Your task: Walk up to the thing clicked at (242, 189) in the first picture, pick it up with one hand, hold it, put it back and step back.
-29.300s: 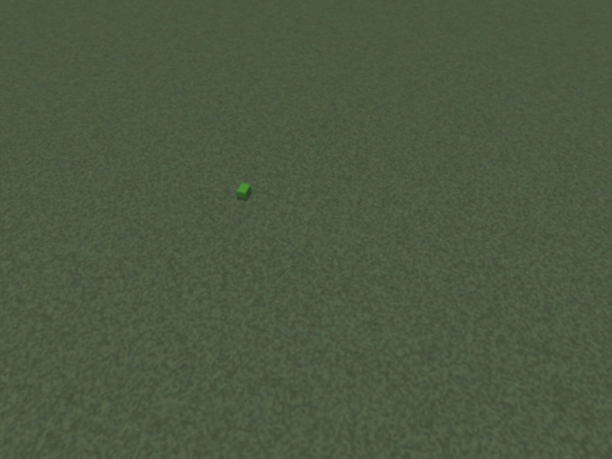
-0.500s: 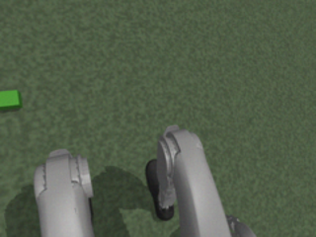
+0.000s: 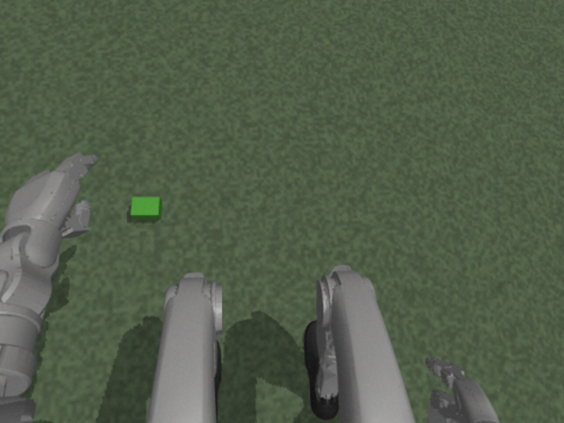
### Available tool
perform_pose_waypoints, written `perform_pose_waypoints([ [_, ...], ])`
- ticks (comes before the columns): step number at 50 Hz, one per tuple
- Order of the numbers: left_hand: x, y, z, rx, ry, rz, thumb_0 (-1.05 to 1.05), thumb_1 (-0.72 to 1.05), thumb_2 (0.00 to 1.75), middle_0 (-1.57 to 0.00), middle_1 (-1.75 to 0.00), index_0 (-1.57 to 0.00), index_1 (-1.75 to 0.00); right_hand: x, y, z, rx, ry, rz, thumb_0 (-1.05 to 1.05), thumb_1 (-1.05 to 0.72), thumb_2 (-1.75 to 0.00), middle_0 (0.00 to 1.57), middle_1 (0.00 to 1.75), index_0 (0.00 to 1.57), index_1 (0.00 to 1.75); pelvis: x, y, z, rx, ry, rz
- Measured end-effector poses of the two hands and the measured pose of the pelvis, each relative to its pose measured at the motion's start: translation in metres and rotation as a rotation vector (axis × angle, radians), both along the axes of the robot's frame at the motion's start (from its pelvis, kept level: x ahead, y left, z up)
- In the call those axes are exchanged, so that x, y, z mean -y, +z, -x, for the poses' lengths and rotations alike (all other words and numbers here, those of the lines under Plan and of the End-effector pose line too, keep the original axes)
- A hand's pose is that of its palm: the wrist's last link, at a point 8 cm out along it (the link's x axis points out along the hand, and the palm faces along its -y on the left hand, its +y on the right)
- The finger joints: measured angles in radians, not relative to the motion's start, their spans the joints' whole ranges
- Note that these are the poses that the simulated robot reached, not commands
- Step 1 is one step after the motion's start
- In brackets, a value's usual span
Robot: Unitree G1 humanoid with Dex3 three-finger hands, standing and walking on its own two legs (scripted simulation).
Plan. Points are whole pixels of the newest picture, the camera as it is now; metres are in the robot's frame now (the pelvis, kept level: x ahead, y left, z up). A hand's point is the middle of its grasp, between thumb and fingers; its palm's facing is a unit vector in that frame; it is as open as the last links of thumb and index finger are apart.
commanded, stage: home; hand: left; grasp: from above
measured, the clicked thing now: (146, 208) +0.50 +0.27 -0.43
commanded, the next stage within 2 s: none
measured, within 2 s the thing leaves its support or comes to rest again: neither
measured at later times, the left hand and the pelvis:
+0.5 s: hand (57, 311) +0.26 +0.20 +0.10, palm faces +0.01 -0.93 -0.36, open 7.4 cm; pelvis +0.03 -0.01 +0.18, yaw +4 degrees
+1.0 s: hand out of the picture +0.21 +0.18 +0.23, palm faces +0.14 -0.97 -0.20, open 7.4 cm; pelvis +0.07 -0.01 +0.27, yaw +5 degrees
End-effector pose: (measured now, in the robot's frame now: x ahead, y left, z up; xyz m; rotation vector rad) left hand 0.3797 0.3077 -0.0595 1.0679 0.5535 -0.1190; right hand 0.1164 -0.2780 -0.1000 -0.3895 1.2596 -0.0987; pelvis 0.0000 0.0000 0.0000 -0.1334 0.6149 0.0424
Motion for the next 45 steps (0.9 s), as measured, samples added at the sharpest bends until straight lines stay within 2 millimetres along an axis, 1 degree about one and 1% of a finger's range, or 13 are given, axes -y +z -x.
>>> perform_pose_waypoints([
  [3, 0.005, 0.024, 0.027, 0.01, 0.055, 0.081, 0.0, 0.78, 0.88, -0.22, -0.34, -0.22, -0.33, -0.002, 0.024, -0.031, 0.107, 0.027, -0.002, 0.01, -0.91, -0.9, 0.2, 0.29, 0.21, 0.3, 0.002, 0.021, 0.001, 0.028, 0.007, -0.01],
  [7, 0.015, 0.053, 0.059, -0.001, 0.141, 0.174, 0.01, 0.84, 0.89, -0.22, -0.32, -0.22, -0.31, -0.013, 0.058, -0.067, 0.25, 0.055, -0.031, 0.01, -0.91, -0.9, 0.2, 0.29, 0.2, 0.3, 0.006, 0.049, 0.002, 0.066, 0.013, -0.026],
  [10, 0.026, 0.077, 0.079, -0.007, 0.213, 0.249, 0.01, 0.86, 0.89, -0.22, -0.31, -0.21, -0.31, -0.023, 0.085, -0.087, 0.344, 0.064, -0.063, 0.01, -0.91, -0.9, 0.2, 0.29, 0.2, 0.3, 0.008, 0.071, 0.0, 0.094, 0.015, -0.038],
  [13, 0.039, 0.1, 0.096, -0.009, 0.286, 0.331, 0.01, 0.88, 0.89, -0.22, -0.31, -0.21, -0.3, -0.034, 0.112, -0.099, 0.417, 0.065, -0.095, 0.01, -0.91, -0.9, 0.2, 0.29, 0.21, 0.3, 0.011, 0.093, -0.003, 0.127, 0.019, -0.05],
  [17, 0.051, 0.13, 0.113, -0.024, 0.377, 0.424, 0.01, 0.89, 0.89, -0.22, -0.31, -0.21, -0.3, -0.043, 0.145, -0.104, 0.477, 0.052, -0.124, 0.01, -0.91, -0.9, 0.2, 0.29, 0.21, 0.3, 0.014, 0.123, -0.008, 0.171, 0.022, -0.062],
  [21, 0.06, 0.161, 0.127, -0.043, 0.461, 0.504, 0.01, 0.89, 0.89, -0.21, -0.3, -0.21, -0.3, -0.046, 0.175, -0.099, 0.501, 0.023, -0.129, 0.01, -0.9, -0.9, 0.2, 0.29, 0.21, 0.3, 0.015, 0.152, -0.016, 0.215, 0.026, -0.07],
  [29, 0.069, 0.223, 0.149, -0.072, 0.61, 0.632, 0.01, 0.9, 0.9, -0.21, -0.3, -0.21, -0.3, -0.036, 0.23, -0.078, 0.5, -0.047, -0.076, 0.01, -0.9, -0.9, 0.2, 0.29, 0.21, 0.3, 0.014, 0.207, -0.038, 0.303, 0.035, -0.079],
  [34, 0.074, 0.259, 0.162, -0.078, 0.664, 0.703, 0.01, 0.9, 0.9, -0.21, -0.3, -0.2, -0.3, -0.031, 0.263, -0.073, 0.527, -0.073, -0.039, 0.02, -0.9, -0.9, 0.2, 0.29, 0.21, 0.3, 0.013, 0.236, -0.052, 0.358, 0.04, -0.084],
  [37, 0.077, 0.279, 0.168, -0.072, 0.671, 0.728, 0.01, 0.9, 0.9, -0.21, -0.3, -0.2, -0.3, -0.029, 0.279, -0.076, 0.565, -0.082, -0.028, 0.02, -0.9, -0.9, 0.2, 0.29, 0.21, 0.3, 0.012, 0.249, -0.059, 0.385, 0.042, -0.087],
  [40, 0.079, 0.296, 0.174, -0.062, 0.664, 0.734, 0.01, 0.9, 0.9, -0.21, -0.3, -0.2, -0.3, -0.03, 0.292, -0.085, 0.611, -0.079, -0.027, 0.02, -0.9, -0.9, 0.2, 0.29, 0.21, 0.3, 0.011, 0.258, -0.065, 0.407, 0.043, -0.09],
  [42, 0.079, 0.304, 0.177, -0.057, 0.66, 0.735, 0.01, 0.9, 0.9, -0.21, -0.3, -0.2, -0.3, -0.032, 0.299, -0.093, 0.642, -0.072, -0.031, 0.02, -0.9, -0.9, 0.2, 0.29, 0.21, 0.3, 0.011, 0.262, -0.068, 0.42, 0.045, -0.092],
  [45, 0.079, 0.311, 0.182, -0.055, 0.66, 0.738, 0.01, 0.9, 0.9, -0.21, -0.3, -0.2, -0.3, -0.036, 0.307, -0.106, 0.684, -0.053, -0.044, 0.02, -0.9, -0.9, 0.2, 0.29, 0.21, 0.3, 0.01, 0.266, -0.07, 0.433, 0.048, -0.095],
])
